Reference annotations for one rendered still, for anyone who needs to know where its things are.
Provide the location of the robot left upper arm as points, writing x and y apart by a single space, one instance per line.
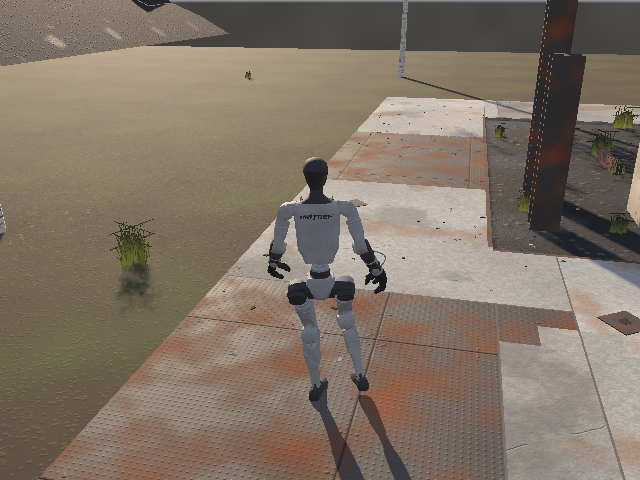
285 212

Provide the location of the right robot foot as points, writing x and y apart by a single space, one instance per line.
361 383

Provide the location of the robot right upper arm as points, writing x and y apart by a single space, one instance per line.
349 210

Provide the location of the robot left forearm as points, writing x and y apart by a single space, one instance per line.
274 259

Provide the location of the right robot shin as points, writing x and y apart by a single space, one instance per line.
352 343

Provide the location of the robot right hand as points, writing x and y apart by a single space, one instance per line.
382 279

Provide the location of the robot right forearm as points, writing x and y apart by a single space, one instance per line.
371 261

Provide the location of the robot left hand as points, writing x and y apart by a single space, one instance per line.
273 273

